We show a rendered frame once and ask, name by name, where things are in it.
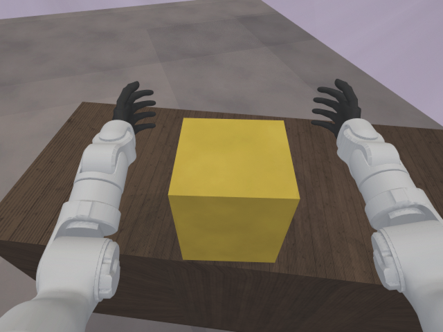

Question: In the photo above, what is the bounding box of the right robot forearm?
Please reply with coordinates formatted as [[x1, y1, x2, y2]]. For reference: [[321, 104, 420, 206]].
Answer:
[[336, 118, 443, 230]]

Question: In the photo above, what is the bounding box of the robot left hand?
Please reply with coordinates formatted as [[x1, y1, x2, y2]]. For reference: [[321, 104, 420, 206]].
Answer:
[[112, 81, 156, 135]]

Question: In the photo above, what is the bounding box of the pedestal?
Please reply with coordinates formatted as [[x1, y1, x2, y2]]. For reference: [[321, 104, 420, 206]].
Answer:
[[0, 102, 443, 332]]

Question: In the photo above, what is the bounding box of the carton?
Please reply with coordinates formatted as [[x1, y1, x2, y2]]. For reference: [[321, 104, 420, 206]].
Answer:
[[168, 118, 300, 263]]

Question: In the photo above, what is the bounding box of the left robot forearm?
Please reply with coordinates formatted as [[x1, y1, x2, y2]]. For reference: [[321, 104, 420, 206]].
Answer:
[[36, 120, 136, 293]]

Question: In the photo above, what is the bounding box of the robot left upper arm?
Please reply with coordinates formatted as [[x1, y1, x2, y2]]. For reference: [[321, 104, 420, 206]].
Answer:
[[0, 236, 120, 332]]

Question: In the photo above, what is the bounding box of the robot right hand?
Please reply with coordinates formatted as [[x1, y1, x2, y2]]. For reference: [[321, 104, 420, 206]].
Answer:
[[311, 79, 361, 139]]

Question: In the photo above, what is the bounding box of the robot right upper arm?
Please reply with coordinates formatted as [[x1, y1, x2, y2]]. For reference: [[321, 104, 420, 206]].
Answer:
[[371, 219, 443, 332]]

